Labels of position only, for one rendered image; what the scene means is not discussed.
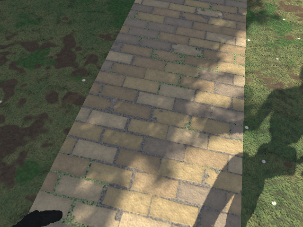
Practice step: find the robot left hand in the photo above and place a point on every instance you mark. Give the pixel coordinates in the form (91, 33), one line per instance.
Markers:
(39, 219)

